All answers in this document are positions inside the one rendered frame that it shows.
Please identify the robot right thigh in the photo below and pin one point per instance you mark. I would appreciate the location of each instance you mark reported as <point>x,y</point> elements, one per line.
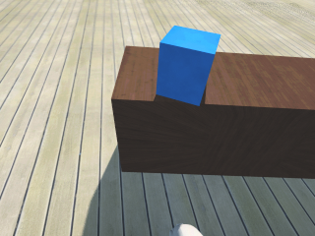
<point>184,230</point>

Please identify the pedestal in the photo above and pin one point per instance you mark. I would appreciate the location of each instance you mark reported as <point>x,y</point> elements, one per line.
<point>256,118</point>

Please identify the carton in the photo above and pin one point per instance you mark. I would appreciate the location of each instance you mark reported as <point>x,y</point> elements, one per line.
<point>185,59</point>

